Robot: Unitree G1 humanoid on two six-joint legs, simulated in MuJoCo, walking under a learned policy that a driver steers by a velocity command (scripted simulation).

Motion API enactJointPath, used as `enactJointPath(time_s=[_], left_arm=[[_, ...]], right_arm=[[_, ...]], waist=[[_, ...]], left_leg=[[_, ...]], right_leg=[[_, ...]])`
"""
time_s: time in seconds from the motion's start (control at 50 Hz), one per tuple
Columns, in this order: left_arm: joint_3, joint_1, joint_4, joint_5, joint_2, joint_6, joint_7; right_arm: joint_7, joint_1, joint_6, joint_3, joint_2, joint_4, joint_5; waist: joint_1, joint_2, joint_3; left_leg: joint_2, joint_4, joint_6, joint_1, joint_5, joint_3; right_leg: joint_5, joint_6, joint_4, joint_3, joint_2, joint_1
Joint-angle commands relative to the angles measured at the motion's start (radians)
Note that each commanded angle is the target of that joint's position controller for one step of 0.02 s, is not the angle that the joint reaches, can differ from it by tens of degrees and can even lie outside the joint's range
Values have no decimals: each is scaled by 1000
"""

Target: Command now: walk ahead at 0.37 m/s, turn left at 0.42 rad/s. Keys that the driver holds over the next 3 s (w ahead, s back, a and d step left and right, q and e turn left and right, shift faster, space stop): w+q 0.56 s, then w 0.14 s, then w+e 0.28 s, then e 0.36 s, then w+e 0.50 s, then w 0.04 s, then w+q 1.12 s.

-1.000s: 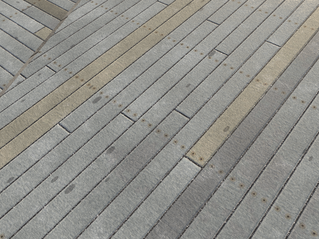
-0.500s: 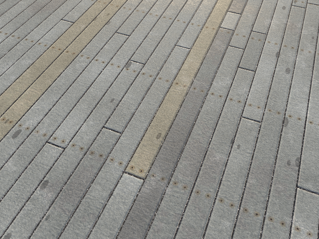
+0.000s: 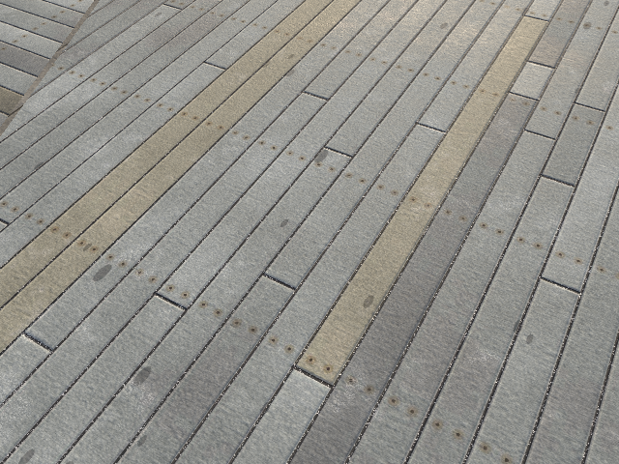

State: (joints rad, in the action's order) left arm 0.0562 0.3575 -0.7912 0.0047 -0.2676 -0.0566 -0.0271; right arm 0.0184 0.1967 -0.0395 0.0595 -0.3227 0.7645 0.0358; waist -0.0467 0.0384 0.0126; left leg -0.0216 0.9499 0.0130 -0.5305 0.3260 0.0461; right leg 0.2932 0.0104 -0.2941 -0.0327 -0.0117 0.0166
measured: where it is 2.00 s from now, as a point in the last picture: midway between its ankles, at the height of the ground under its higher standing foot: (268, 311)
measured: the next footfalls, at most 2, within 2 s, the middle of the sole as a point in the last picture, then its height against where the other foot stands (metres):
left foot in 0.20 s outside the picture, level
right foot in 0.72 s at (316, 424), level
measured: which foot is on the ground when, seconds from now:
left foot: up 0.00-0.18, down 0.20-0.74, up 0.76-1.00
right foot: down 0.00-0.20, up 0.22-0.70, down 0.72-1.00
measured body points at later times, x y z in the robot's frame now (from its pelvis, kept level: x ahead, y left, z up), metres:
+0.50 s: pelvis +0.23 +0.10 +0.00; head +0.26 +0.13 +0.45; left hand +0.35 +0.41 -0.08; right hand +0.38 -0.15 -0.10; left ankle +0.20 +0.16 -0.74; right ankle +0.43 -0.05 -0.67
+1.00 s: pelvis +0.53 +0.15 +0.00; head +0.56 +0.15 +0.45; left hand +0.46 +0.42 -0.11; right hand +0.80 -0.01 -0.08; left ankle +0.58 +0.34 -0.69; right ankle +0.55 +0.05 -0.74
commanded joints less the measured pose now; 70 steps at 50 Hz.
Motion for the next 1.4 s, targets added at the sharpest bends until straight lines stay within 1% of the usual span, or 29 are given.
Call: enactJointPath(time_s=[0.02, 0.14, 0.2, 0.22, 0.24, 0.26, 0.28, 0.32, 0.38, 0.46, 0.56, 0.68, 0.72, 0.74, 0.76, 0.78, 0.82, 0.84, 0.9, 0.98, 1.06, 1.12, 1.16, 1.18, 1.2, 1.22, 1.26, 1.34, 1.4], left_arm=[[43, -37, 61, -4, -163, -21, 0], [68, -5, 40, -30, -231, -15, 12], [59, 0, 52, -24, -220, -6, 7], [38, 16, 88, -3, -171, -15, 4], [-3, 70, 143, 9, -55, -42, 11], [21, -57, 152, -34, -172, -64, 18], [28, -104, 173, -58, -196, -77, 23], [28, -103, 156, -12, -182, -85, 10], [29, -63, 144, 6, -164, -54, 18], [16, -201, 189, 19, -124, -43, 14], [-1, -391, 234, -1, -91, -65, 38], [20, -349, 226, -6, -142, -83, 58], [48, -112, 185, 7, -204, -87, 44], [71, 28, 160, 21, -286, -82, 42], [68, 96, 108, -7, -252, -72, 57], [44, 49, 118, -30, -174, -68, 57], [25, -60, 134, -13, -136, -49, 55], [22, -78, 137, -5, -133, -48, 52], [21, -81, 132, -13, -130, -45, 45], [41, -47, 108, -28, -190, -32, 25], [51, 28, 77, -31, -205, 2, 9], [55, -3, 93, -35, -197, 20, -5], [37, -33, 131, -23, -132, 21, -4], [14, 78, 136, 2, -51, 20, 0], [9, 233, 125, -25, -90, 25, 1], [32, 193, 104, -37, -164, 41, -7], [50, 58, 125, -31, -191, 79, -20], [40, 25, 163, -21, -123, 108, -22], [28, -44, 197, -16, -102, 101, -1]], right_arm=[[28, -162, -19, -9, -16, -126, -7], [48, -200, -4, -8, -50, -192, -7], [33, 108, 9, 60, -158, -120, -5], [12, 252, 20, 91, -239, -96, -1], [12, 233, 7, 90, -321, -120, -5], [18, 213, -13, 62, -223, -133, -7], [18, 172, -24, 50, -186, -124, -17], [16, 58, -29, 36, -141, -145, -29], [5, 6, -37, 31, -117, -164, -38], [-16, 70, -40, 36, -135, -127, -23], [-34, 164, -24, 44, -152, -78, -5], [-40, 205, -2, 40, -133, -38, -15], [-33, 174, 0, 21, -96, -58, -29], [-32, 282, -10, 0, -36, -67, -29], [-30, 335, -21, -12, -28, -58, -14], [-26, 237, -28, 6, -115, -71, -4], [-21, 40, -46, 5, -112, -120, -26], [-19, 33, -54, 8, -101, -128, -40], [-11, 63, -58, -5, -50, -120, -47], [-6, -83, -65, -29, -8, -158, -51], [0, -174, -74, -14, -39, -179, -45], [-4, -134, -74, 9, -75, -172, -44], [-19, -14, -75, 29, -128, -158, -63], [-30, 51, -59, 36, -179, -162, -76], [-21, 75, -31, 40, -172, -146, -58], [-18, 33, -17, 29, -112, -162, -48], [-18, -71, -1, 5, -47, -167, -46], [-27, -135, 0, 21, -78, -133, -66], [-32, -113, -4, 36, -107, -106, -41]], waist=[[-32, -146, 89], [-10, -141, 101], [163, -96, -107], [216, 34, -190], [119, 244, -335], [183, 110, -287], [158, 91, -152], [77, -11, -48], [22, 33, -34], [58, 3, 25], [129, 24, 35], [96, 86, 5], [-30, 64, -191], [-25, -133, -365], [-20, -339, -406], [-34, -212, -253], [-15, -51, -23], [15, -70, -3], [54, -116, -22], [17, -116, 4], [-5, -132, -14], [42, -155, -47], [105, -87, -153], [73, 152, -277], [40, 296, -405], [52, 157, -319], [51, 52, -159], [16, 109, -85], [43, 91, -106]], left_leg=[[-59, -87, -28, -203, -124, -18], [-22, -274, 31, -7, -139, -108], [107, -334, 120, 466, -143, -166], [-32, -377, 199, 765, -25, 106], [-296, -605, 364, 899, 294, 749], [-307, -719, 334, 853, 356, 794], [-290, -722, 300, 738, 281, 662], [-201, -710, 254, 489, 18, 450], [-146, -754, 271, 334, -182, 333], [-99, -766, 252, 288, -284, 246], [-74, -721, 201, 300, -243, 249], [-151, -562, 167, 510, -485, 326], [-69, -256, 120, 436, -642, 252], [65, 101, 46, 122, -359, 161], [143, 326, 4, -107, 232, 131], [69, 393, 12, -213, 199, 153], [-8, 302, 17, -224, 61, 71], [-36, 232, 13, -186, 18, 70], [-48, 67, -19, -100, 3, 36], [-14, -242, -60, 7, -200, 3], [60, -407, -63, 121, -371, 16], [56, -485, -25, 226, -374, 46], [-72, -535, 42, 478, -566, 101], [-323, -446, 145, 742, -959, 306], [-479, -467, 282, 827, -840, 546], [-409, -525, 260, 730, -634, 510], [-302, -575, 206, 529, -509, 293], [-235, -669, 223, 315, -491, 97], [-264, -738, 233, 323, -182, 80]], right_leg=[[-143, -170, 173, 115, -237, -47], [-325, -140, 118, -17, -277, 14], [-782, -68, -350, -147, -207, 119], [-464, -7, -691, -156, -144, 419], [301, 33, -993, 7, 38, 673], [249, 15, -1074, 151, 5, 763], [154, -13, -1051, 130, -37, 814], [18, -27, -903, 127, -107, 702], [-48, 2, -815, 119, -117, 597], [-244, 54, -577, 99, -83, 642], [-421, 57, -275, 88, -6, 537], [-257, -27, -172, 77, 11, 448], [-293, -124, -181, 107, -57, 64], [-228, -279, -209, 458, -265, -329], [-17, -361, -53, 811, -379, -438], [131, -319, -11, 775, -350, -342], [-25, -271, 43, 543, -254, -60], [-134, -269, 57, 505, -228, 11], [-290, -272, 92, 399, -164, 90], [-319, -249, 110, 299, -121, 209], [-467, -185, 5, 304, -101, 196], [-430, -129, -113, 371, -100, 167], [-302, -59, -350, 331, -6, 252], [288, -2, -636, 233, 95, 453], [476, 22, -859, 184, 90, 581], [377, 52, -956, 187, 38, 630], [264, 84, -965, 138, -10, 640], [153, 94, -830, 75, -36, 500], [68, 59, -675, 63, -76, 471]])
Over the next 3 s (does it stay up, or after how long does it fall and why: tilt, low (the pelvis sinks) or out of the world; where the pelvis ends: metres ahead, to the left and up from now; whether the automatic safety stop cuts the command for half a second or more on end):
stays up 1.40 0.18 -0.01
